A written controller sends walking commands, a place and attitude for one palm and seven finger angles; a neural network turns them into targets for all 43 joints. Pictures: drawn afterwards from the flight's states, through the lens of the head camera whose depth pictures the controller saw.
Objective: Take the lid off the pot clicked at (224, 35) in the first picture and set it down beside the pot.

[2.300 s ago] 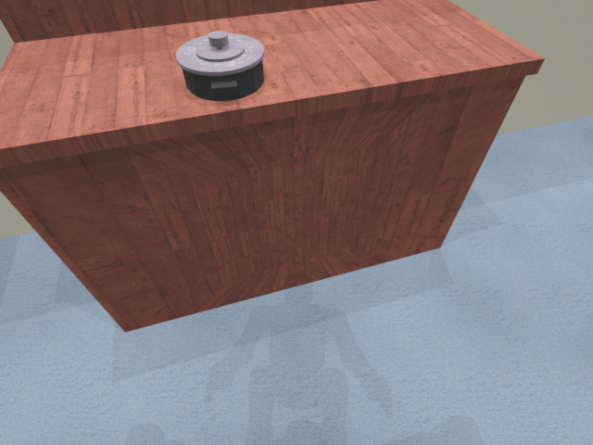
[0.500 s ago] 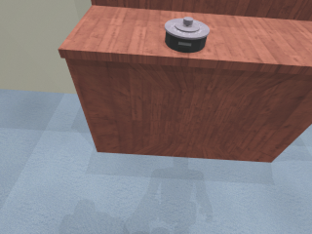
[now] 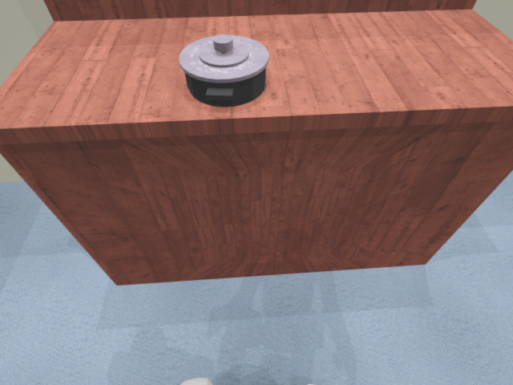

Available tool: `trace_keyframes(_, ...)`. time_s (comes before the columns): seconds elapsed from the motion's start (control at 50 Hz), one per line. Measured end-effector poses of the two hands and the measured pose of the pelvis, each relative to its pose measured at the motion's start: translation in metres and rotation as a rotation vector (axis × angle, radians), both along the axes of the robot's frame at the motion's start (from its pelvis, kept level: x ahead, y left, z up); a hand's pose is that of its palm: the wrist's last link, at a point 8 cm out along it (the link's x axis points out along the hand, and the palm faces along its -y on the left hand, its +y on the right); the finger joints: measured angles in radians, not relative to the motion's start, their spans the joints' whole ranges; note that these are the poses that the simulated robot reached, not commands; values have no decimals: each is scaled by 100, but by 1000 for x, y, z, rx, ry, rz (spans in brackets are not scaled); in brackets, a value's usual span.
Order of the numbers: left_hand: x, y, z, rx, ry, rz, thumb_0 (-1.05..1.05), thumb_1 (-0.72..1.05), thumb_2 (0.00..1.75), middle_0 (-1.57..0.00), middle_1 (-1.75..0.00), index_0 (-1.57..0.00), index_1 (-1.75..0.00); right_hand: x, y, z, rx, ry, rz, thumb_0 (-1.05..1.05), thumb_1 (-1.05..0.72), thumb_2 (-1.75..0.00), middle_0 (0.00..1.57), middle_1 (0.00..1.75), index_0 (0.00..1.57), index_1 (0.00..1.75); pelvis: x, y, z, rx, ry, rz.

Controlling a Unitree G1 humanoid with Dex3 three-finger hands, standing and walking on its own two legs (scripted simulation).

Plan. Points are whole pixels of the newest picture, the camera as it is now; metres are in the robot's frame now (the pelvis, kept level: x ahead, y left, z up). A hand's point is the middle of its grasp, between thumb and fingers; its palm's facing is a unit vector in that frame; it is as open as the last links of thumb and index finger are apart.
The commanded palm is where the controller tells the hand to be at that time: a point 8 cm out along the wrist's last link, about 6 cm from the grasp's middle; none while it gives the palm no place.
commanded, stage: take the last steps up to it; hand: left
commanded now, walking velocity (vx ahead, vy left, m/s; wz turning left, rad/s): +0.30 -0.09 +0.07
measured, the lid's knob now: (223, 43) +0.72 +0.09 +0.17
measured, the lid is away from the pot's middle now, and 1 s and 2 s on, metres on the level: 0.00 0.00 0.00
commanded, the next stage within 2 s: come to a stop and stand still in 0.36 s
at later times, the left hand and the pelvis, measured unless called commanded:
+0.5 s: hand (185, 347) +0.21 +0.14 -0.15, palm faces +0.05 -0.99 -0.16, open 7.4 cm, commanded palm none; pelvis +0.18 -0.04 +0.02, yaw +1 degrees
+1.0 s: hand (173, 322) +0.26 +0.18 -0.17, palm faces +0.12 -0.96 -0.25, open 7.4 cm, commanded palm none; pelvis +0.20 -0.04 +0.00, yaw +3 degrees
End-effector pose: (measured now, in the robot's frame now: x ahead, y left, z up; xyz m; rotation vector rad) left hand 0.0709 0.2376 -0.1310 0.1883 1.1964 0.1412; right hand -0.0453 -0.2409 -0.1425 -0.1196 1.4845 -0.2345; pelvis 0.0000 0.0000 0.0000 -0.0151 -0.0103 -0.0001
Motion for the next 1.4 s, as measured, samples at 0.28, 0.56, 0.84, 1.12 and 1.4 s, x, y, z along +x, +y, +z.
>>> trace_keyframes(0.28,45,-22,-21,-97,119,60,0,91,90,-20,-30,-20,-30,208,4,27,-34,-338,112,-1,-92,-90,20,30,20,29,105,-10,4,-12,-3,11)
trace_keyframes(0.56,165,-60,3,-35,129,46,0,91,90,-20,-30,-19,-30,204,-33,19,34,14,43,0,-91,-90,20,30,20,29,206,-58,15,17,20,27)
trace_keyframes(0.84,204,-68,9,54,23,105,0,91,90,-20,-30,-20,-30,353,-82,6,-18,-186,158,0,-91,-90,19,30,20,29,216,-71,6,37,8,63)
trace_keyframes(1.12,150,3,-4,-7,68,149,0,91,90,-20,-30,-20,-30,345,-8,46,-48,-316,247,0,-91,-90,20,30,20,29,200,-23,15,-10,3,66)
trace_keyframes(1.4,119,-35,1,-52,267,103,1,91,90,-20,-30,-19,-30,242,-22,34,-39,-43,86,0,-91,-90,20,30,21,29,204,-32,23,8,37,41)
